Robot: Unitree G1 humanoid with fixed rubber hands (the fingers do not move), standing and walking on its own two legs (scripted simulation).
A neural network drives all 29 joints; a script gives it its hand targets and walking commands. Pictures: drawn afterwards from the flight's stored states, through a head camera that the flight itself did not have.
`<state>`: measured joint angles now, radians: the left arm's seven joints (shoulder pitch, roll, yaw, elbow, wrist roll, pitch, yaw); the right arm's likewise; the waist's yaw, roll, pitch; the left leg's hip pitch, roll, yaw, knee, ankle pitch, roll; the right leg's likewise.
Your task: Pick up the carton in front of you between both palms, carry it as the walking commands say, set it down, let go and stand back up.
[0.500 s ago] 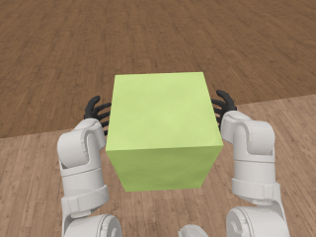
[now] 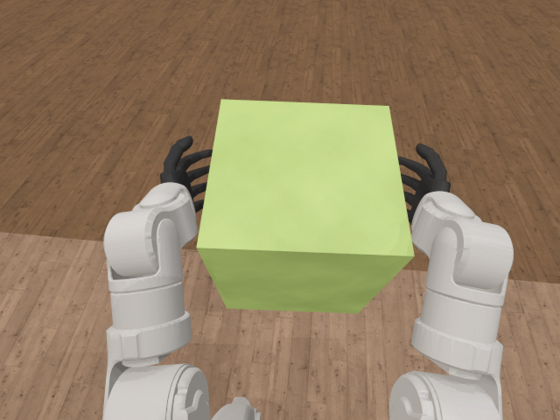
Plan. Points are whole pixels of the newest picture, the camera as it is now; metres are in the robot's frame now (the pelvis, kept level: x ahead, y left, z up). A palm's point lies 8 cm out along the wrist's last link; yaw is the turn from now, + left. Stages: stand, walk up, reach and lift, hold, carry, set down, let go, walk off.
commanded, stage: carry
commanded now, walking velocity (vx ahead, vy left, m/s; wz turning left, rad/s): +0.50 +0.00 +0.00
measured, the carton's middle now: (297, 219) +0.39 +0.03 +0.09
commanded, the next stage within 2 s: none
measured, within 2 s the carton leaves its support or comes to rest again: neither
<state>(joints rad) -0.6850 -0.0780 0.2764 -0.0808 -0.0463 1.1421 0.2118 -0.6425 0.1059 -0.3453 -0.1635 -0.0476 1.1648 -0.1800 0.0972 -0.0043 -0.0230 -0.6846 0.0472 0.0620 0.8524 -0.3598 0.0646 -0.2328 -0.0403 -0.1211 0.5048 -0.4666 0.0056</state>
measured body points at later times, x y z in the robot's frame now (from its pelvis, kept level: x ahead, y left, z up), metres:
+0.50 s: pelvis +0.33 -0.01 +0.03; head +0.33 +0.00 +0.48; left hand +0.68 +0.17 +0.18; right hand +0.71 -0.13 +0.18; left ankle +0.18 +0.10 -0.62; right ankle +0.40 -0.09 -0.68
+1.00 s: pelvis +0.65 +0.04 +0.09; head +0.67 +0.05 +0.54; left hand +1.03 +0.15 +0.22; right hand +0.99 -0.15 +0.22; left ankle +0.67 +0.12 -0.64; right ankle +0.62 -0.07 -0.55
